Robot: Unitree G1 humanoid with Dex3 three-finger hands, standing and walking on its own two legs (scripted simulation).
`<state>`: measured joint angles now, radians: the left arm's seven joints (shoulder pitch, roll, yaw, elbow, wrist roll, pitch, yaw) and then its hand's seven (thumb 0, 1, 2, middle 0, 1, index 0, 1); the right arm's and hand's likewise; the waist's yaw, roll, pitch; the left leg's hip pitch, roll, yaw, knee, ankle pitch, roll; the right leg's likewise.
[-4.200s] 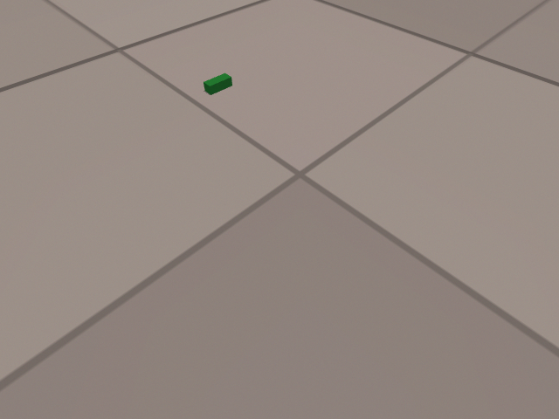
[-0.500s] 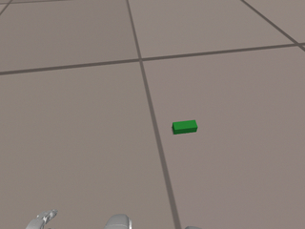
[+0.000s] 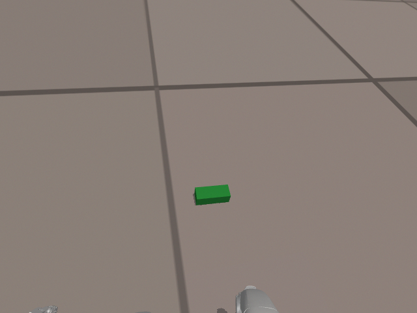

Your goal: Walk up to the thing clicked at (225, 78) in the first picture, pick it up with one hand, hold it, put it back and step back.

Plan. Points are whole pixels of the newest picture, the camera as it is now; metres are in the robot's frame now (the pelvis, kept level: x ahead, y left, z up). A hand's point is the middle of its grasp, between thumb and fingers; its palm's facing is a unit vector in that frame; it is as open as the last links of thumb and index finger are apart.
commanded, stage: walk up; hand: left
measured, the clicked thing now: (212, 194) +0.77 -0.09 -0.72
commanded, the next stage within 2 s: none
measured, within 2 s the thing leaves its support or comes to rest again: neither
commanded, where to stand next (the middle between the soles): +0.42 -0.40 m, yaw +7 degrees
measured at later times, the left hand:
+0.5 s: hand (151, 298) +0.17 +0.12 -0.16, palm faces +0.01 -0.95 -0.30, open 7.4 cm
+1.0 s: hand (236, 261) +0.25 -0.07 -0.14, palm faces +0.07 -0.93 -0.36, open 7.4 cm
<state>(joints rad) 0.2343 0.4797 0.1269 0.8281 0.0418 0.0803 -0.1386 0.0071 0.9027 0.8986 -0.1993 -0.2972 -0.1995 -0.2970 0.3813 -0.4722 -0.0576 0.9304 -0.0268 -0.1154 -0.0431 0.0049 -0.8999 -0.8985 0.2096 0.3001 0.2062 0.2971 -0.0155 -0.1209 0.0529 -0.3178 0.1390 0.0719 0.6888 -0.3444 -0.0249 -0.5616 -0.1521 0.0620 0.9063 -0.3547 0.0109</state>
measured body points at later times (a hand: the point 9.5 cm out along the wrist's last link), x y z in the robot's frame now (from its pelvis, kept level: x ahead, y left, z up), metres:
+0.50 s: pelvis +0.13 -0.16 -0.01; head +0.14 -0.12 +0.44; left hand +0.17 +0.17 -0.14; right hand +0.21 -0.49 -0.08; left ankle +0.21 -0.05 -0.71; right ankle +0.13 -0.27 -0.66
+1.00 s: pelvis +0.24 -0.36 +0.00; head +0.25 -0.35 +0.45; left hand +0.24 -0.02 -0.11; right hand +0.32 -0.71 -0.10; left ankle +0.30 -0.25 -0.67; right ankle +0.25 -0.45 -0.71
